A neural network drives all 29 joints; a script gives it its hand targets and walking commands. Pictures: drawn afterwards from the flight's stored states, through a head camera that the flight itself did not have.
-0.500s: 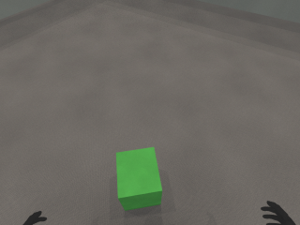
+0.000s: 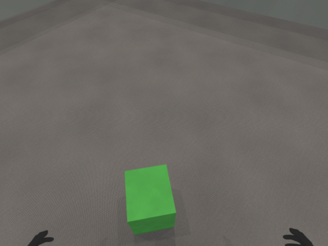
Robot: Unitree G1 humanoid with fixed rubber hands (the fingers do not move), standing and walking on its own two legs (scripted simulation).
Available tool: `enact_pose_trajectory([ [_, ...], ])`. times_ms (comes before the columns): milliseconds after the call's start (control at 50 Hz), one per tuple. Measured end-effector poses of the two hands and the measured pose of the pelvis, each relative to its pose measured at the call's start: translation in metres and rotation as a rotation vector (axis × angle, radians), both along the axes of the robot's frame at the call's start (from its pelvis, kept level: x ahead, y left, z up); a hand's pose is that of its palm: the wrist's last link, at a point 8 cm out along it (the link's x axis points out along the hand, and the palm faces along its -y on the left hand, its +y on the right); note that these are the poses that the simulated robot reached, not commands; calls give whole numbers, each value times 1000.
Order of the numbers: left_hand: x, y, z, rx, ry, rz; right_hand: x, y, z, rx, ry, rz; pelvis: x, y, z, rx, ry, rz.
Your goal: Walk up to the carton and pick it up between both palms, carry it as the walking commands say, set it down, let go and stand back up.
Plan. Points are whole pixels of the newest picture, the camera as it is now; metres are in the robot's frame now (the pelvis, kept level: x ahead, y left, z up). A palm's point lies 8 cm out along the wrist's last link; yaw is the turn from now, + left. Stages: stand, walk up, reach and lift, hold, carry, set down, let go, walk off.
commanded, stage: walk up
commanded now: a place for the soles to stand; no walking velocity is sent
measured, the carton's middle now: (150, 200) +0.43 +0.07 -0.63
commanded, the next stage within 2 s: none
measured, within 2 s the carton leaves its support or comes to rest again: neither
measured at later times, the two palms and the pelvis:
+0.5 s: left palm out of the picture +0.12 +0.33 -0.09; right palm out of the picture +0.08 -0.33 -0.10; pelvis +0.00 +0.00 +0.00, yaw -1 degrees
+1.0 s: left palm out of the picture +0.12 +0.33 -0.09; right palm out of the picture +0.09 -0.33 -0.10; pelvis +0.00 +0.01 +0.00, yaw -1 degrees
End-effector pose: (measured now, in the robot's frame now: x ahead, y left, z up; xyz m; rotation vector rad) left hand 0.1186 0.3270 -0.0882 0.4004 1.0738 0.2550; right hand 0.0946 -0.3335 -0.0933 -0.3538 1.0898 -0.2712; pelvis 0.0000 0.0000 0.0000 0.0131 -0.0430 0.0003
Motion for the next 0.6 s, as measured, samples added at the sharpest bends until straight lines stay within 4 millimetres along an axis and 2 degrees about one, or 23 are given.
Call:
enact_pose_trajectory([
  [240,-2,-4,-1,10,22,-4,0,-5,-2,6,2,-22,1,-3,0,-7,-2,-3],
  [460,1,7,0,25,10,-12,-12,3,-5,9,25,-43,1,5,-1,4,0,-15],
  [600,-1,4,-2,33,20,-20,-7,2,-9,21,12,-45,1,2,-4,-3,-9,-16],
])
